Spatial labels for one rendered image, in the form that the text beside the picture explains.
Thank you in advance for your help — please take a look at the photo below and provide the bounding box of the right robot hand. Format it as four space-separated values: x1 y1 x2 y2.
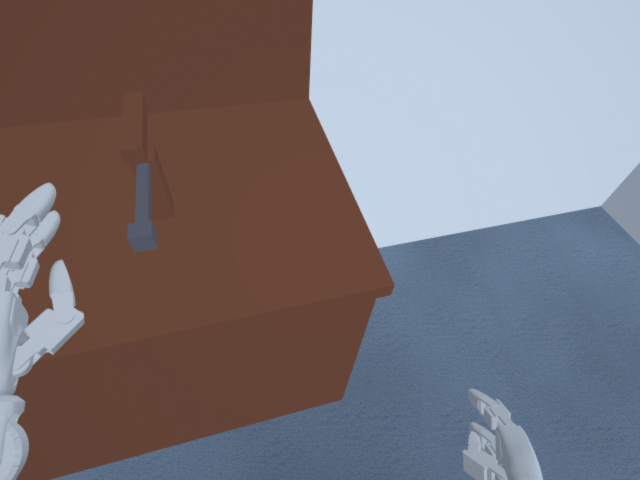
463 389 543 480

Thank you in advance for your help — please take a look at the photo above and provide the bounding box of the counter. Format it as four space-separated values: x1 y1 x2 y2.
0 0 395 480

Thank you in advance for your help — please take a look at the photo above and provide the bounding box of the robot left forearm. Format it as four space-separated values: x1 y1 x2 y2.
0 395 29 480

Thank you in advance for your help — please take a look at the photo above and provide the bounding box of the tap lever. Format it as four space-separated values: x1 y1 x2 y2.
127 163 158 252

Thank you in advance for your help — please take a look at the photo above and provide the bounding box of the left robot hand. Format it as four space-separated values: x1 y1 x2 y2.
0 183 84 396

